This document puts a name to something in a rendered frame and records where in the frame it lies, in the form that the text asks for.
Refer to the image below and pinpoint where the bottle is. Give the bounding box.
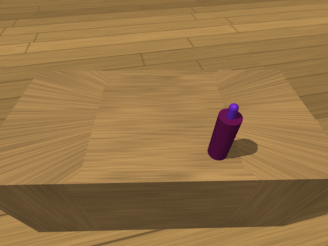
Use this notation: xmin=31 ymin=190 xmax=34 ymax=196
xmin=208 ymin=103 xmax=243 ymax=160

